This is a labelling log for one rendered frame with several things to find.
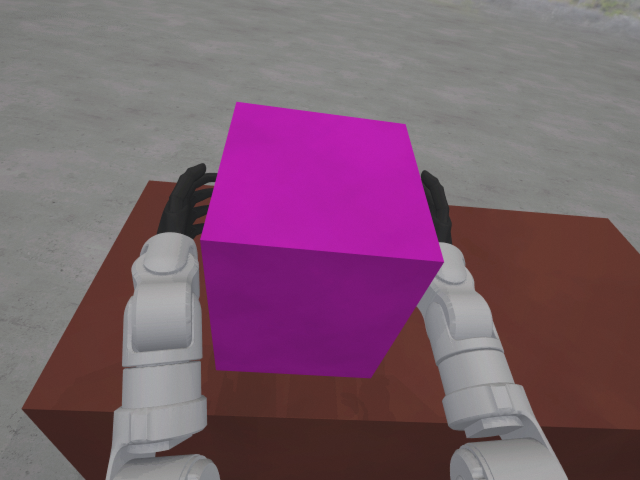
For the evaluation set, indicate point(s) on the pedestal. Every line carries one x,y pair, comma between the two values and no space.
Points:
564,294

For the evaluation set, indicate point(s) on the right robot hand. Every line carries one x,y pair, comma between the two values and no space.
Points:
438,206

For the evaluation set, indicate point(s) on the carton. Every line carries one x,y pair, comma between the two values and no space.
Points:
318,242

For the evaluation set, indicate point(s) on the robot left forearm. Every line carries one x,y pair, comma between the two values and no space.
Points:
162,404

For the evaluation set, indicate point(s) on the robot left upper arm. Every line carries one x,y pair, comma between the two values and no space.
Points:
179,467

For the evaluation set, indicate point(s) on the left robot hand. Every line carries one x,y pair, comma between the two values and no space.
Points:
179,213

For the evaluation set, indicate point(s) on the robot right forearm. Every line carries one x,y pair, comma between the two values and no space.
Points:
481,397

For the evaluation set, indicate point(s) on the robot right upper arm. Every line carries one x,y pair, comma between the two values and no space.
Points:
509,459

